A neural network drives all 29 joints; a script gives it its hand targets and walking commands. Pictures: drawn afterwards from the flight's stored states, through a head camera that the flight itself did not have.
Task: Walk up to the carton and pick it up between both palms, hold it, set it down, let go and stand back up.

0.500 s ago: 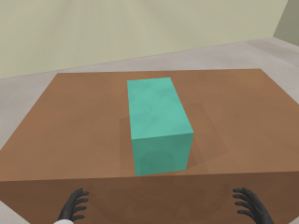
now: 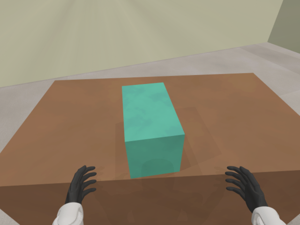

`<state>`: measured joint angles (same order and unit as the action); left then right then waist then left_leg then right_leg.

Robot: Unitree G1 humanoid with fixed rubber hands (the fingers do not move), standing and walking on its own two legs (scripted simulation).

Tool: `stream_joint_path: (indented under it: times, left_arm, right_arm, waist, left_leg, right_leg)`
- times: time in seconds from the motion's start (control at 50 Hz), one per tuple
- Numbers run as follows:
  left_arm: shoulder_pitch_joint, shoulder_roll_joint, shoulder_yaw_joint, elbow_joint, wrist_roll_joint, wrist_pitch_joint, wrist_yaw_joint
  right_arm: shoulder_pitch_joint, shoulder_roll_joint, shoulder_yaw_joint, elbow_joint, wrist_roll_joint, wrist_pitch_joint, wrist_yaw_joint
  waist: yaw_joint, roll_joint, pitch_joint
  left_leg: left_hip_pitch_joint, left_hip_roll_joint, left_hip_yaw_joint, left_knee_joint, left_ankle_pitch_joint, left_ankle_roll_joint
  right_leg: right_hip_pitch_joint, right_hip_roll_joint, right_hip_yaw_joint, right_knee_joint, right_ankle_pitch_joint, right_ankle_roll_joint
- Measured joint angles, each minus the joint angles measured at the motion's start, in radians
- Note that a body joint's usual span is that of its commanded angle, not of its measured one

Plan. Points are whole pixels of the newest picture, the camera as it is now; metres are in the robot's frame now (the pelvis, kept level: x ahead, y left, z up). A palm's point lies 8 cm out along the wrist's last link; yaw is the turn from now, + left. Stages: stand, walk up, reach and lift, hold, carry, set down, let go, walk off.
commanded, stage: reach and lift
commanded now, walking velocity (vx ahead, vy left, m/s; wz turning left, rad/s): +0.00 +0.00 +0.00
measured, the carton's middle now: (148, 125) +0.48 +0.02 +0.02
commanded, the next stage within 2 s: none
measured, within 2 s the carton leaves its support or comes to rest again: neither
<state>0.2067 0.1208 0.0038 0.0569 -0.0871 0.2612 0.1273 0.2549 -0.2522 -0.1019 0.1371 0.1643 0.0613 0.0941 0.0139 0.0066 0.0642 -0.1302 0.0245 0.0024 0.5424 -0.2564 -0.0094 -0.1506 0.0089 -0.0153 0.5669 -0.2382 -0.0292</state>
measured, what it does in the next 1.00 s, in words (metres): stands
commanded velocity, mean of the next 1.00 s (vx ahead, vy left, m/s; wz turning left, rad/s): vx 0.00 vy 0.00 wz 0.00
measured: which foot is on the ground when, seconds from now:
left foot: down 0.00-1.00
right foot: down 0.00-1.00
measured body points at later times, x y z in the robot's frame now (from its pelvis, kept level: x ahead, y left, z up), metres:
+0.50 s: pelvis +0.03 +0.00 +0.01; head +0.02 +0.01 +0.46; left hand +0.27 +0.20 +0.07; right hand +0.27 -0.22 +0.06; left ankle +0.05 +0.14 -0.73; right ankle +0.06 -0.10 -0.73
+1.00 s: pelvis +0.04 +0.00 +0.01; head +0.04 +0.01 +0.46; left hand +0.32 +0.18 +0.10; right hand +0.36 -0.20 +0.12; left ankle +0.05 +0.14 -0.73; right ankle +0.06 -0.10 -0.73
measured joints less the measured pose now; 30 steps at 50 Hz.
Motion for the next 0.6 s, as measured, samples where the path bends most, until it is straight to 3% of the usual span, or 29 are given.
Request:
stream_joint_path:
  times: [0.12, 0.24, 0.6]
  left_arm:
    - [0.000, -0.006, 0.000, -0.074, -0.018, 0.012, 0.023]
    - [0.000, -0.014, -0.003, -0.175, -0.031, 0.032, 0.043]
    - [0.000, -0.023, -0.009, -0.322, -0.040, 0.162, 0.059]
  right_arm:
    - [0.005, 0.051, 0.016, -0.065, 0.033, 0.009, -0.025]
    - [0.005, 0.052, 0.024, -0.113, 0.059, 0.013, -0.038]
    - [-0.073, 0.052, 0.030, -0.175, 0.105, 0.069, -0.104]
  waist:
    - [0.000, -0.032, 0.000]
    - [0.000, -0.032, 0.000]
    - [0.000, -0.032, 0.003]
  left_leg:
    - [0.007, -0.001, 0.000, -0.039, 0.007, 0.000]
    - [0.009, -0.001, 0.000, -0.056, 0.038, -0.001]
    - [0.010, -0.001, 0.000, -0.089, 0.024, -0.017]
  right_leg:
    - [0.000, 0.000, 0.000, -0.025, 0.009, -0.004]
    - [0.001, 0.000, 0.000, -0.035, 0.004, -0.004]
    - [0.002, 0.000, 0.001, -0.067, -0.015, -0.003]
